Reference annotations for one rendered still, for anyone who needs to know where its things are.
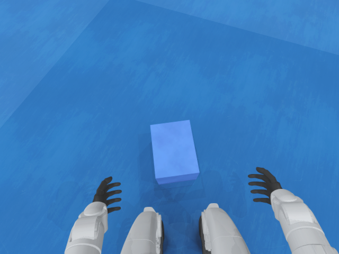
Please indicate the robot left forearm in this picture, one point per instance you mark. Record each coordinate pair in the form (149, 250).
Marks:
(86, 236)

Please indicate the robot left thigh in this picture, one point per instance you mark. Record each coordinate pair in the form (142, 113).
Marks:
(142, 236)

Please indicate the robot thigh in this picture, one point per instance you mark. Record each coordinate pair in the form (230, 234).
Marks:
(142, 236)
(225, 238)

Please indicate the robot right hand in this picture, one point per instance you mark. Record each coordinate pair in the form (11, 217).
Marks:
(270, 184)

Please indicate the robot left hand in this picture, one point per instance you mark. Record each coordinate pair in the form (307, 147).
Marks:
(102, 194)

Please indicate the robot right forearm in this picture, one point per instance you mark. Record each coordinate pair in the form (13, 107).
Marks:
(300, 227)

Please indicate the robot right thigh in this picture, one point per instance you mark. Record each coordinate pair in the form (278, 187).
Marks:
(225, 238)

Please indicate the carton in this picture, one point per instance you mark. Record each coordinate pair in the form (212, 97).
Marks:
(174, 153)

